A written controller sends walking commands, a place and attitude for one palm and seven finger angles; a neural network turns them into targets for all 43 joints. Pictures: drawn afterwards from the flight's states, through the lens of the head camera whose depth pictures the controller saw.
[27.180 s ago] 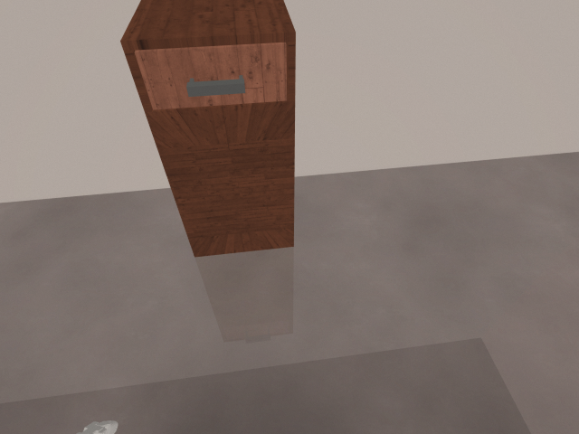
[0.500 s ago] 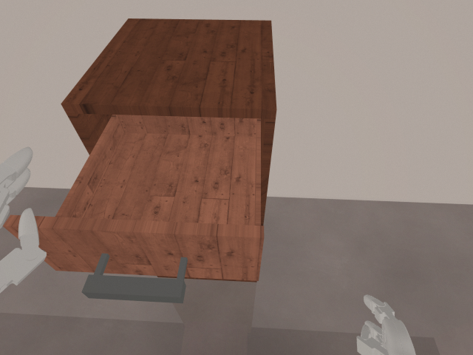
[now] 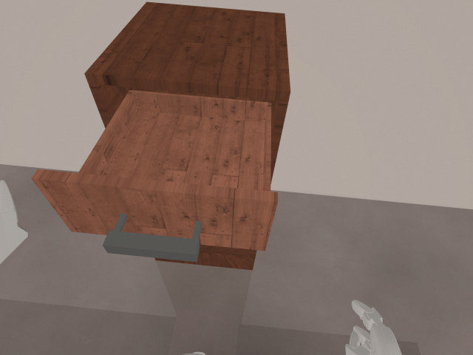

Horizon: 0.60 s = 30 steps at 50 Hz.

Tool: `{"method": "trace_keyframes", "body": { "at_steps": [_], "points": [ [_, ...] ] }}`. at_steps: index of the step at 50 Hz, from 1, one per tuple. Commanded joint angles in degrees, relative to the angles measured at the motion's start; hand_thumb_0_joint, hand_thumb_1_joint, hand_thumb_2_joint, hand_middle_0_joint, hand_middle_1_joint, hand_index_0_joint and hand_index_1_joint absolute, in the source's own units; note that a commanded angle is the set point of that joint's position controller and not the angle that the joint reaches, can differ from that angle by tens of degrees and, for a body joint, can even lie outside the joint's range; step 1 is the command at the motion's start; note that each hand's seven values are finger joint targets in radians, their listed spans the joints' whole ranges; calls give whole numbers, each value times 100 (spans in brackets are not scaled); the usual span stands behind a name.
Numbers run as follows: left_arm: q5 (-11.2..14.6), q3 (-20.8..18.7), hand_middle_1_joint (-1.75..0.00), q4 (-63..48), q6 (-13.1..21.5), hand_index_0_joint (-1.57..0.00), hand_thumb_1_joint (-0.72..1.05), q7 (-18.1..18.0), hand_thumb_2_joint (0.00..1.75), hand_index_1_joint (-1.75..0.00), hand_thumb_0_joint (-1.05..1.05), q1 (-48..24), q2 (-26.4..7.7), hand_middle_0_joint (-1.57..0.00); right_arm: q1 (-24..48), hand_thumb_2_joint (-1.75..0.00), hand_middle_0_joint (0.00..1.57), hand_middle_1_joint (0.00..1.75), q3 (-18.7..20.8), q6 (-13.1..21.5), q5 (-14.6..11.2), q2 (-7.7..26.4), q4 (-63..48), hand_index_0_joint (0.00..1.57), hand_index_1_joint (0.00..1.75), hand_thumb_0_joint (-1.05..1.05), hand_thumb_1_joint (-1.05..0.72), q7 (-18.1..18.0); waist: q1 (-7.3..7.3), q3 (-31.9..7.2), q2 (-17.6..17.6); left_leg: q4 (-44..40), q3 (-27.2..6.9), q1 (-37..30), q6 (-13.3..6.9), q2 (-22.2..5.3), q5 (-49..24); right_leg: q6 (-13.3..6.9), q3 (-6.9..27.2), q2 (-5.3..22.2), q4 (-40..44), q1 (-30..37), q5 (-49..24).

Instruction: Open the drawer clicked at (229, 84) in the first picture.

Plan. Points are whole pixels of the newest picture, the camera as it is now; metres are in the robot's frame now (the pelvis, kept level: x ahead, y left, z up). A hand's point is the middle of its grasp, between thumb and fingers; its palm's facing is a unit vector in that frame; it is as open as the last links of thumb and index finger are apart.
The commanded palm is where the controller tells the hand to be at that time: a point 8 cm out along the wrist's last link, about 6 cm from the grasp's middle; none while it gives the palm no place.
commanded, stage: step back with the hand held close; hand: left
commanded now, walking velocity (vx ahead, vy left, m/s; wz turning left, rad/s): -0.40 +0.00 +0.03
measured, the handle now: (156, 234) +0.30 +0.16 +0.04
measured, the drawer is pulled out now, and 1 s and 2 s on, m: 0.27 0.27 0.27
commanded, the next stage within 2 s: stop stepping back and stand still in 0.44 s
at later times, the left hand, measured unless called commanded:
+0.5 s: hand (10, 335) +0.10 +0.20 +0.22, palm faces +0.37 -0.80 -0.47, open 7.4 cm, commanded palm +0.04 +0.24 +0.23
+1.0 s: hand out of the picture -0.03 +0.18 +0.21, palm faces +0.43 -0.80 -0.42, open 7.4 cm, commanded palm -0.10 +0.23 +0.23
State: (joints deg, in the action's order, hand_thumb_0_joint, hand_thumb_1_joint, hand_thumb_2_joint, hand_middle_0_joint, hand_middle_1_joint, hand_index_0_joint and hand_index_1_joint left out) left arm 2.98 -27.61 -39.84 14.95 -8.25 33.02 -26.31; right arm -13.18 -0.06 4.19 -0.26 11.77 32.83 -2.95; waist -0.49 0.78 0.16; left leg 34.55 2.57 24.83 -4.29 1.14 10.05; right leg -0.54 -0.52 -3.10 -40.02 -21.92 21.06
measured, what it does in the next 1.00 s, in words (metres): walks backwards: right foot, then left foot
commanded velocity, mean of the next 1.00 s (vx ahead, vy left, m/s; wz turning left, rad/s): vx -0.08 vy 0.02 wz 0.05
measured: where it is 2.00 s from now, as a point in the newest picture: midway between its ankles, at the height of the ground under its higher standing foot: outside the picture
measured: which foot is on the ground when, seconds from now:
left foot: down 0.00-0.30, up 0.32-0.46, down 0.48-0.70, up 0.72-0.90, down 0.92-1.00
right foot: up 0.00-0.20, down 0.22-0.94, up 0.96-1.00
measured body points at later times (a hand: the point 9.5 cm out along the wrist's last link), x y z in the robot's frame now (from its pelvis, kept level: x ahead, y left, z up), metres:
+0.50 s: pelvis -0.10 -0.04 +0.01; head -0.08 -0.03 +0.46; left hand +0.08 +0.24 +0.24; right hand +0.05 -0.29 -0.08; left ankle -0.07 +0.08 -0.73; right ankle -0.11 -0.14 -0.72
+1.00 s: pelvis -0.23 -0.05 +0.01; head -0.24 -0.05 +0.46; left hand -0.06 +0.22 +0.23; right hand -0.09 -0.31 -0.08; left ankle -0.22 +0.07 -0.72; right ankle -0.17 -0.14 -0.70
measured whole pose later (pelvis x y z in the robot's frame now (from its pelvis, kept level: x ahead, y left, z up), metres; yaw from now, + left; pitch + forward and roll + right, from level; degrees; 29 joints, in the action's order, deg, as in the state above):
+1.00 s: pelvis -0.23 -0.05 +0.01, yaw +1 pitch -2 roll +2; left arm 1.9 -23.8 -34.2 11.4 -9.1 31.3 -22.1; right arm -16.2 1.5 5.2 -0.1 12.7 35.9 -3.0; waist -2.6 -0.7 -2.1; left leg 31.1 2.2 12.9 -1.2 0.3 15.8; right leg -0.1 -1.8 0.1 -46.1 -24.3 22.2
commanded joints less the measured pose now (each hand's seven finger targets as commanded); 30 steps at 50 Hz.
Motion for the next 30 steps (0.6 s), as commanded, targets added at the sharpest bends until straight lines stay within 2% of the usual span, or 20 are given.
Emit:
{"method": "trace_keyframes", "body": {
  "at_steps": [1, 2, 7, 10, 11, 12, 13, 14, 15, 16, 17, 19, 21, 22, 23, 25, 26, 27, 28, 30],
  "points": [
    [48, -592, -30, -1018, 339, -20, 90, -126, 90, -30, 0, -305, -794, -20, 449, -90, 20, 30, 313, 545, 69, 726, -813, 20, 30, 0, -90, -15, -18, -608, 823, -1900, -1715, 38, -313, -1806, 574, 62, 262, 210, -799, 469, 690],
    [71, -553, -30, -944, 336, -20, 90, -108, 90, -30, 0, -210, -754, -20, 427, -90, 20, 30, 304, 578, 84, 722, -725, 20, 30, 0, -90, 14, 2, -663, 674, -1828, -1667, -278, -313, -1797, 133, 98, 176, 215, -622, 348, 761],
    [119, -453, -30, -1214, 417, -20, 90, 39, 90, -30, 0, -214, -785, -20, 589, -90, 20, 30, 247, 683, 98, 801, -604, 20, 30, 0, -90, 123, 65, -1011, 1035, -1645, -1448, -991, -187, -1585, -751, 132, -60, 95, 571, 578, 407],
    [226, -725, -30, -1324, 505, -20, 90, 143, 90, -30, 0, -52, -990, -20, 766, -90, 20, 30, 229, 667, 46, 783, -655, 20, 30, 0, -90, 154, 143, -1253, 1157, -1523, -1156, -981, -41, -1404, -415, 49, -194, 101, 1401, 1073, -154],
    [247, -975, -30, -1309, 524, -20, 90, 151, 90, -30, 0, 127, -1231, -20, 788, -90, 20, 30, 239, 625, 48, 826, -673, 20, 30, 0, -90, 147, 157, -1294, 1103, -1389, -1082, -847, 12, -1304, -243, 5, -200, 139, 1696, 1230, -453],
    [284, -808, -30, -1344, 526, -20, 90, 214, 90, -30, 0, 142, -1031, -20, 783, -90, 20, 30, 256, 593, -11, 791, -706, 20, 30, 0, -90, 150, 114, -1387, 872, -1257, -832, -769, 173, -1077, 328, -64, -253, 219, 1687, 1260, -546],
    [363, -785, -30, -1282, 522, -20, 90, 238, 90, -30, 0, 305, -998, -20, 744, -90, 20, 30, 310, 566, -98, 785, -795, 20, 30, 0, -90, 144, 71, -1285, 522, -882, -621, -881, 323, -780, 795, -213, -128, 460, 1825, 857, -538],
    [422, -925, -30, -1164, 526, -20, 90, 216, 90, -30, 0, 514, -1156, -20, 749, -90, 20, 30, 341, 517, -163, 740, -808, 20, 30, 0, -90, 112, 11, -1175, 0, -51, -318, -1199, 471, -481, 1008, -392, 266, 962, 2144, 135, -418],
    [453, -951, -30, -1161, 523, -20, 90, 173, 90, -30, 0, 541, -1219, -20, 746, -90, 20, 30, 343, 467, -185, 672, -767, 20, 30, 0, -90, 72, -51, -1122, -554, 1007, -190, -1369, 567, -164, 939, -637, 977, 1663, 2541, -480, -425],
    [427, -1073, -30, -1021, 463, -20, 90, 82, 90, -30, 0, 400, -1276, -20, 757, -90, 20, 30, 345, 402, -136, 661, -647, 20, 30, 0, -90, 46, -45, -1047, -765, 1811, -236, -1153, 599, -17, 1049, -866, 1484, 2141, 2643, -719, -1131],
    [335, -825, -30, -803, 379, -20, 90, 34, 90, -30, 0, 241, -1021, -20, 857, -90, 20, 30, 306, 300, -109, 492, -588, 20, 30, 0, -90, 27, -91, -720, -869, 2074, -480, -408, 569, -98, 1343, -929, 1311, 2217, 2333, -198, -2425],
    [160, -672, -30, -442, 275, -20, 90, -24, 90, -30, 0, -49, -893, -20, 978, -90, 20, 30, 166, 245, -117, 383, -636, 20, 30, 0, -90, -53, -131, -284, -822, 1172, -626, 188, 547, -257, 1491, -711, 922, 1920, 1726, 618, -4173],
    [71, -505, -30, -401, 245, -20, 90, -88, 90, -30, 0, -389, -917, -20, 960, -90, 20, 30, 168, 221, -125, 538, -620, 20, 30, 0, -90, -149, -152, -191, -647, -283, -442, 14, 507, -249, 607, -398, 598, 1567, 1162, 1088, -4844],
    [86, -379, -30, -327, 221, -20, 90, -99, 90, -30, 0, -341, -787, -20, 800, -90, 20, 30, 215, 186, -117, 594, -603, 20, 30, 0, -90, -180, -142, -372, -408, -844, -473, -364, 392, -423, -1033, -148, 371, 1243, 841, 1166, -4603],
    [92, -309, -30, -629, 255, -20, 90, -73, 90, -30, 0, -387, -806, -20, 763, -90, 20, 30, 323, 216, -127, 748, -668, 20, 30, 0, -90, -159, -93, -675, 42, -1035, -768, -894, 242, -865, -2769, 100, 196, 885, 589, 1054, -3924],
    [153, -373, -30, -755, 346, -20, 90, 15, 90, -30, 0, -61, -779, -20, 661, -90, 20, 30, 458, 346, -120, 761, -678, 20, 30, 0, -90, -21, 13, -1222, 691, -884, -1293, -1659, -54, -1576, -4441, 126, 159, 469, -37, 440, -996],
    [228, -401, -30, -967, 317, -20, 90, 58, 90, -30, 0, 197, -769, -20, 787, -90, 20, 30, 386, 405, 6, 680, -661, 20, 30, 0, -90, 24, 99, -1285, 1494, -1071, -1574, -1734, -270, -1811, -4645, 158, 186, 324, -343, 79, 244],
    [192, -288, -30, -1353, 318, -20, 90, 99, 90, -30, 0, 81, -694, -20, 707, -90, 20, 30, 312, 447, 108, 631, -672, 20, 30, 0, -90, 62, 93, -1202, 1503, -1323, -1693, -1132, -380, -1863, -3875, 177, 250, 235, -792, 336, 804],
    [188, -396, -30, -1585, 323, -20, 90, 66, 90, -30, 0, 65, -751, -20, 631, -90, 20, 30, 349, 487, 86, 679, -679, 20, 30, 0, -90, 73, 93, -1123, 1234, -1332, -1573, -941, -426, -1796, -3181, 182, 287, 258, -720, 423, 743],
    [151, -559, -30, -1696, 263, -20, 90, -10, 90, -30, 0, 334, -804, -20, 616, -90, 20, 30, 341, 496, -31, 704, -774, 20, 30, 0, -90, 125, 75, -1052, 1116, -1240, -1151, -644, -255, -1452, -1371, 194, 79, 305, 109, 768, 337]
  ]
}}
